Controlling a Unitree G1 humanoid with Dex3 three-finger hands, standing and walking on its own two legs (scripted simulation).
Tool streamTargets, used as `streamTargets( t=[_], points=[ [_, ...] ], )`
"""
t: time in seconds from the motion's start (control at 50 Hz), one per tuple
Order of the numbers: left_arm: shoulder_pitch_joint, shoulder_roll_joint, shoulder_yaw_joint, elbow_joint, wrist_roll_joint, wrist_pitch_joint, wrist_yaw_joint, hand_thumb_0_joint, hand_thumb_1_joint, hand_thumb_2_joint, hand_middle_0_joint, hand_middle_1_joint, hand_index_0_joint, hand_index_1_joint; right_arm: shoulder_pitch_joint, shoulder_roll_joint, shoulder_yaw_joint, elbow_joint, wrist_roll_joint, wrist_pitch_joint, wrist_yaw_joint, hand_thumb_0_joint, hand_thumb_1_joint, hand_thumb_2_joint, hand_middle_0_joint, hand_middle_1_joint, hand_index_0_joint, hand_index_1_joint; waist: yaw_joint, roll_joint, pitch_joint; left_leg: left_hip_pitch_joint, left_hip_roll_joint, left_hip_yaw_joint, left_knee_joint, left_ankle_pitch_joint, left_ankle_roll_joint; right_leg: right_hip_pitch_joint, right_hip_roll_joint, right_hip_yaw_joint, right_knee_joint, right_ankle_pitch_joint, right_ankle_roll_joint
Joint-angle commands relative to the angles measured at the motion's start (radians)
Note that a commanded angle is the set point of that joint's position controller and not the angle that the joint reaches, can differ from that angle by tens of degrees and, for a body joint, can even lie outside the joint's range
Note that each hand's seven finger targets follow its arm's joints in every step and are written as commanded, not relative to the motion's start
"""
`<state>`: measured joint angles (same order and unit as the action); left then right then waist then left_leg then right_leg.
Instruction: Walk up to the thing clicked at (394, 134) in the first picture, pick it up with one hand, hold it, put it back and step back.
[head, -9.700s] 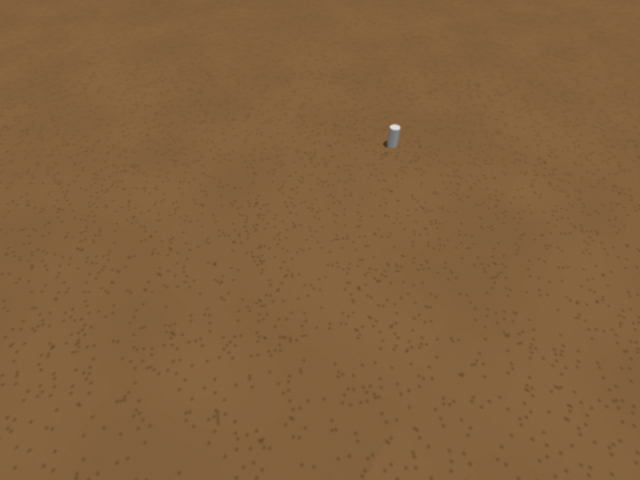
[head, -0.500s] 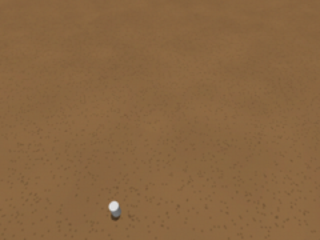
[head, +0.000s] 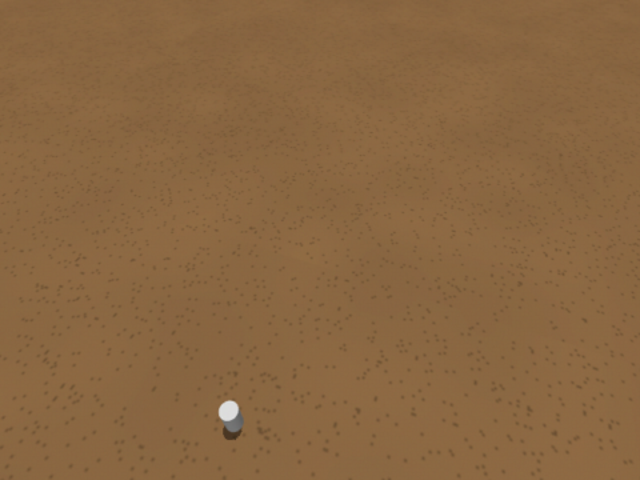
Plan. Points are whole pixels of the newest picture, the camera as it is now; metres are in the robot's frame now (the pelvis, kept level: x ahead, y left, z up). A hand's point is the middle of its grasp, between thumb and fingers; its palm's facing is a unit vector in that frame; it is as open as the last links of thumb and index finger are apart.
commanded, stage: stand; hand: left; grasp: from above
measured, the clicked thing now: (231, 416) +0.42 +0.25 -0.73
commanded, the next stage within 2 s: rise first in 0.34 s
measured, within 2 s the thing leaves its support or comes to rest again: neither
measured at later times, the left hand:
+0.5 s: hand out of the picture +0.08 +0.25 -0.16, palm faces +0.01 -0.94 -0.34, open 7.4 cm
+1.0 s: hand out of the picture +0.13 +0.26 -0.21, palm faces -0.10 -0.90 -0.43, open 13.5 cm
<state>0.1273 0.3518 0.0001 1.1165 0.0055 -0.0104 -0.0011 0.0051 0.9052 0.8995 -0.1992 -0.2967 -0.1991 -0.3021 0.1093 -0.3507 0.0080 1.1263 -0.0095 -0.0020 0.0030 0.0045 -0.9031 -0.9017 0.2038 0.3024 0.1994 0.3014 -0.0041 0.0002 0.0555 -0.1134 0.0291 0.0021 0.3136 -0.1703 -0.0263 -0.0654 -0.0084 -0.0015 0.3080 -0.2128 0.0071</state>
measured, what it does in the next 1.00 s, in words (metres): lowers itself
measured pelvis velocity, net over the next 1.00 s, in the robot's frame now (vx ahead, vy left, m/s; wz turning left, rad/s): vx -0.01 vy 0.01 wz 0.00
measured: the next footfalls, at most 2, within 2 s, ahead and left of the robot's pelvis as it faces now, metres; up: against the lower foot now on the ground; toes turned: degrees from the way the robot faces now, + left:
none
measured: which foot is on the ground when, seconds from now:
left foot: down 0.00-1.00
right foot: down 0.00-1.00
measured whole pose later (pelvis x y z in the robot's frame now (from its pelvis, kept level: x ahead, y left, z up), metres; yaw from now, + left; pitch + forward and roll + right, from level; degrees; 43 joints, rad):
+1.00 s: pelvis -0.01 +0.01 -0.06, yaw +0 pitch +13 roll -1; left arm 0.14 0.30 0.14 0.68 0.21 0.15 0.00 0.00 -0.40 0.95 -0.08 -1.07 -0.10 -1.06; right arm 0.24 -0.25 -0.04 0.62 0.02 -0.08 -0.02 0.01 -0.92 -0.91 0.20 0.30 0.20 0.30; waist -0.02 0.00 -0.08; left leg -0.74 0.03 -0.02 0.95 -0.44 -0.01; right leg -0.68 -0.01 0.00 0.93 -0.48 0.02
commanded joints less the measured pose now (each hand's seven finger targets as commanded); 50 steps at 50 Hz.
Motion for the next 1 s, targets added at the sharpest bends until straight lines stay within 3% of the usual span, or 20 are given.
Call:
streamTargets(
  t=[0.0, 0.16, 0.24, 0.4, 0.42, 0.44, 0.46, 0.48, 0.5, 0.52, 0.54, 0.56, 0.6, 0.64, 0.68, 0.72, 0.76, 0.8, 0.84, 0.98],
  points=[
    [-0.024, 0.218, 0.040, -0.051, 0.003, -0.024, 0.015, 0.000, 0.900, 0.900, -0.200, -0.300, -0.200, -0.301, -0.033, -0.209, -0.042, -0.053, 0.002, -0.022, -0.011, 0.000, -0.900, -0.900, 0.200, 0.300, 0.200, 0.300, 0.000, -0.009, -0.079, 0.048, 0.107, -0.079, -0.024, 0.191, 0.039, -0.021, -0.126, 0.079, -0.047, 0.220, -0.022],
    [-0.028, 0.216, 0.040, -0.057, 0.001, -0.023, 0.013, 0.000, 0.900, 0.900, -0.200, -0.300, -0.200, -0.301, -0.038, -0.212, -0.043, -0.056, 0.001, -0.026, -0.012, 0.000, -0.900, -0.900, 0.200, 0.300, 0.200, 0.300, 0.004, 0.009, -0.088, 0.055, 0.111, -0.076, -0.022, 0.235, 0.039, -0.009, -0.127, 0.075, -0.037, 0.251, -0.024],
    [-0.030, 0.221, 0.043, -0.055, 0.002, -0.020, 0.014, 0.000, 0.900, 0.900, -0.200, -0.300, -0.200, -0.301, -0.033, -0.209, -0.042, -0.055, 0.001, -0.025, -0.013, 0.000, -0.900, -0.900, 0.200, 0.300, 0.200, 0.300, 0.001, -0.001, -0.061, 0.040, 0.107, -0.079, -0.040, 0.174, 0.036, -0.025, -0.124, 0.079, -0.050, 0.187, -0.024],
    [-0.031, 0.219, 0.042, -0.060, 0.004, -0.021, 0.013, 0.000, 0.900, 0.900, -0.200, -0.300, -0.200, -0.301, -0.037, -0.213, -0.047, -0.055, 0.000, -0.026, -0.012, 0.000, -0.900, -0.900, 0.200, 0.300, 0.200, 0.300, 0.001, 0.000, -0.067, 0.044, 0.106, -0.080, -0.039, 0.172, 0.035, -0.034, -0.123, 0.079, -0.053, 0.177, -0.026],
    [-0.028, 0.216, 0.041, -0.059, 0.004, -0.021, 0.012, 0.000, 0.830, 0.932, -0.181, -0.380, -0.180, -0.381, -0.032, -0.214, -0.047, -0.055, 0.000, -0.027, -0.012, 0.000, -0.949, -0.926, 0.200, 0.304, 0.201, 0.304, 0.000, 0.011, -0.073, 0.044, 0.108, -0.077, -0.039, 0.159, 0.038, -0.028, -0.126, 0.083, -0.054, 0.170, -0.025],
    [-0.379, 0.042, 0.036, -0.410, -0.042, -0.117, 0.027, 0.000, 0.750, 0.979, -0.218, -0.460, -0.176, -0.461, -0.021, -0.045, -0.006, -0.337, 0.068, -0.076, -0.030, 0.000, -0.979, -0.921, 0.199, 0.300, 0.200, 0.300, -0.112, 0.051, -0.012, -0.093, -0.038, 0.051, 0.037, 0.007, 0.035, -0.247, -0.001, 0.001, 0.015, 0.098, -0.014],
    [-0.473, 0.100, 0.060, -0.353, -0.038, -0.108, 0.032, 0.000, 0.670, 0.957, -0.230, -0.539, -0.191, -0.541, 0.030, -0.071, -0.012, -0.285, 0.069, -0.077, -0.039, 0.000, -0.963, -0.919, 0.198, 0.300, 0.199, 0.300, -0.075, 0.013, -0.051, -0.083, -0.041, 0.050, 0.049, -0.015, 0.039, -0.196, -0.006, -0.008, 0.016, 0.064, -0.008],
    [-0.279, 0.202, 0.127, -0.180, -0.014, -0.072, 0.036, 0.000, 0.599, 0.910, -0.199, -0.619, -0.189, -0.621, 0.072, -0.111, -0.036, -0.283, 0.074, -0.069, -0.048, 0.000, -0.945, -0.915, 0.198, 0.300, 0.199, 0.300, -0.048, -0.025, -0.021, -0.112, -0.034, 0.046, 0.054, -0.021, 0.038, -0.200, 0.008, -0.022, 0.024, 0.030, -0.017],
    [-0.246, 0.219, 0.144, -0.103, 0.014, -0.052, 0.022, 0.000, 0.519, 0.896, -0.201, -0.699, -0.199, -0.701, 0.090, -0.108, -0.049, -0.297, 0.064, -0.061, -0.048, 0.000, -0.947, -0.914, 0.198, 0.300, 0.199, 0.300, -0.043, -0.040, -0.067, -0.144, -0.040, 0.043, 0.102, -0.013, 0.042, -0.219, 0.003, -0.019, 0.056, 0.030, -0.018],
    [-0.309, 0.226, 0.148, -0.100, 0.031, -0.047, 0.006, 0.000, 0.439, 0.900, -0.161, -0.779, -0.168, -0.781, 0.094, -0.103, -0.054, -0.320, 0.062, -0.062, -0.049, 0.000, -0.913, -0.904, 0.199, 0.300, 0.199, 0.300, -0.040, -0.061, -0.094, -0.168, -0.037, 0.035, 0.142, 0.013, 0.046, -0.253, 0.007, -0.022, 0.101, 0.058, -0.020],
    [-0.302, 0.237, 0.169, -0.101, 0.063, -0.055, -0.008, 0.000, 0.359, 0.883, -0.153, -0.855, -0.177, -0.830, 0.097, -0.104, -0.073, -0.347, 0.045, -0.069, -0.051, 0.000, -0.938, -0.911, 0.199, 0.300, 0.199, 0.300, -0.025, -0.056, -0.172, -0.172, -0.038, 0.034, 0.186, 0.039, 0.044, -0.248, 0.004, -0.019, 0.149, 0.088, -0.019],
    [-0.223, 0.213, 0.178, -0.062, 0.092, -0.045, -0.019, 0.000, 0.279, 0.891, -0.125, -0.925, -0.155, -0.893, 0.133, -0.100, -0.086, -0.356, 0.033, -0.072, -0.047, 0.000, -0.934, -0.908, 0.199, 0.300, 0.200, 0.300, -0.020, -0.041, -0.221, -0.193, -0.044, 0.032, 0.231, 0.063, 0.041, -0.264, 0.004, -0.017, 0.196, 0.112, -0.020],
    [-0.111, 0.217, 0.212, -0.116, 0.128, -0.033, -0.023, 0.000, 0.119, 0.902, -0.085, -1.025, -0.125, -0.982, 0.151, -0.090, -0.098, -0.410, 0.028, -0.074, -0.036, 0.000, -0.931, -0.908, 0.199, 0.300, 0.200, 0.300, 0.038, 0.051, -0.307, -0.223, -0.053, 0.030, 0.278, 0.113, 0.027, -0.265, 0.006, -0.017, 0.265, 0.133, -0.031],
    [-0.089, 0.188, 0.205, -0.191, 0.143, -0.005, -0.008, 0.000, -0.041, 0.929, -0.063, -1.074, -0.102, -1.033, 0.142, -0.079, -0.100, -0.463, 0.034, -0.073, -0.034, 0.000, -0.932, -0.908, 0.200, 0.300, 0.200, 0.300, 0.038, 0.054, -0.320, -0.219, -0.050, 0.024, 0.273, 0.123, 0.023, -0.270, 0.014, -0.025, 0.271, 0.128, -0.030],
    [-0.070, 0.157, 0.191, -0.226, 0.148, 0.048, 0.003, 0.000, -0.201, 0.958, -0.058, -1.088, -0.086, -1.057, 0.118, -0.075, -0.100, -0.508, 0.042, -0.069, -0.030, 0.000, -0.934, -0.908, 0.200, 0.300, 0.200, 0.300, 0.019, 0.034, -0.267, -0.264, -0.047, 0.017, 0.276, 0.081, 0.024, -0.311, 0.019, -0.031, 0.267, 0.081, -0.029],
    [-0.090, 0.182, 0.206, -0.284, 0.161, 0.088, 0.014, 0.000, -0.347, 0.960, -0.071, -1.087, -0.092, -1.064, 0.097, -0.071, -0.098, -0.547, 0.042, -0.069, -0.028, 0.000, -0.949, -0.914, 0.200, 0.300, 0.200, 0.300, 0.013, -0.006, -0.270, -0.306, -0.044, 0.018, 0.315, 0.053, 0.029, -0.340, 0.018, -0.030, 0.291, 0.051, -0.023],
    [-0.089, 0.163, 0.196, -0.328, 0.171, 0.112, 0.018, 0.000, -0.474, 0.953, -0.080, -1.094, -0.097, -1.077, 0.094, -0.060, -0.096, -0.571, 0.040, -0.077, -0.026, 0.000, -0.928, -0.909, 0.200, 0.300, 0.200, 0.300, 0.003, -0.005, -0.250, -0.357, -0.041, 0.020, 0.357, 0.002, 0.030, -0.402, 0.018, -0.028, 0.327, 0.000, -0.022],
    [-0.073, 0.142, 0.190, -0.364, 0.179, 0.125, 0.017, 0.000, -0.513, 0.947, -0.079, -1.094, -0.094, -1.078, 0.123, -0.059, -0.099, -0.577, 0.037, -0.089, -0.025, 0.000, -0.908, -0.903, 0.200, 0.300, 0.200, 0.300, -0.009, 0.001, -0.275, -0.377, -0.034, 0.015, 0.404, -0.001, 0.031, -0.450, 0.022, -0.032, 0.386, -0.005, -0.021],
    [-0.108, 0.166, 0.205, -0.478, 0.190, 0.116, 0.019, 0.000, -0.536, 0.955, -0.084, -1.089, -0.094, -1.078, 0.118, -0.055, -0.103, -0.605, 0.034, -0.105, -0.027, 0.000, -0.910, -0.904, 0.200, 0.300, 0.200, 0.300, -0.008, 0.043, -0.306, -0.399, -0.029, 0.009, 0.451, -0.012, 0.027, -0.502, 0.020, -0.031, 0.439, -0.018, -0.021],
    [0.057, 0.130, 0.187, -0.638, 0.233, 0.154, 0.018, 0.000, -0.557, 0.971, -0.076, -1.077, -0.077, -1.075, 0.127, -0.042, -0.109, -0.652, 0.027, -0.131, -0.032, 0.000, -0.904, -0.903, 0.200, 0.300, 0.200, 0.300, -0.019, 0.049, -0.373, -0.475, -0.017, -0.004, 0.577, 0.023, 0.033, -0.596, 0.021, -0.029, 0.557, 0.008, -0.018]
  ],
)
